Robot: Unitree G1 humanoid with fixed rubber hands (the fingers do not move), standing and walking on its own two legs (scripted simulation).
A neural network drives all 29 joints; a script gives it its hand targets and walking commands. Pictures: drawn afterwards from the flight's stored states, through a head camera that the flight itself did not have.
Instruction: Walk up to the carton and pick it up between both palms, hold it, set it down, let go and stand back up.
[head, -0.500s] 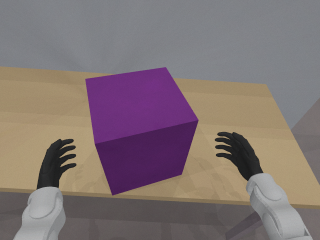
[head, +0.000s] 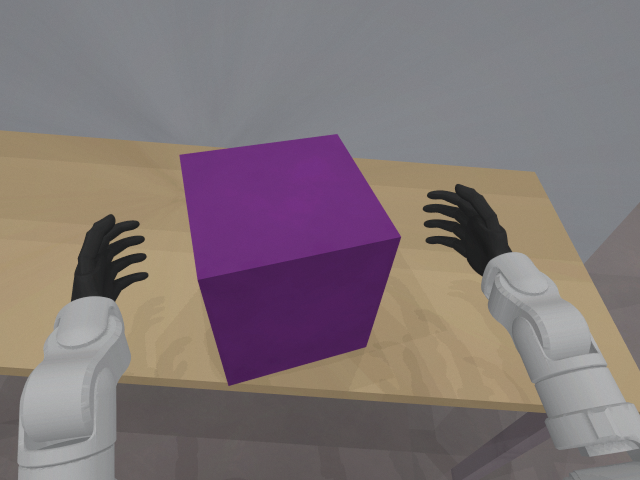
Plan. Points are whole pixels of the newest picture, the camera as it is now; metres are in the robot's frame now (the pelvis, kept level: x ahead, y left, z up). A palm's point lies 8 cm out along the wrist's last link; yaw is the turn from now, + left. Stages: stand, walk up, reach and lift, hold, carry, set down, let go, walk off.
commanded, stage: reach and lift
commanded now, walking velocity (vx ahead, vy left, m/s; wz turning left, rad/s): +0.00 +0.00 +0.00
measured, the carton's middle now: (282, 261) +0.39 +0.07 +0.05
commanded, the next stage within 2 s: none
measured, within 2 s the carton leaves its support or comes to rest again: neither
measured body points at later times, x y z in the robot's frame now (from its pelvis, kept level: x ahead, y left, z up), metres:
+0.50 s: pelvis +0.00 +0.00 +0.00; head +0.00 +0.03 +0.45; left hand +0.34 +0.27 +0.17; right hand +0.44 -0.13 +0.19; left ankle +0.04 +0.17 -0.74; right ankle +0.00 -0.08 -0.74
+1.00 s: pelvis +0.00 +0.00 +0.00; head +0.01 +0.02 +0.45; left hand +0.36 +0.29 +0.16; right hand +0.46 -0.12 +0.18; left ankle +0.04 +0.17 -0.74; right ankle +0.00 -0.08 -0.74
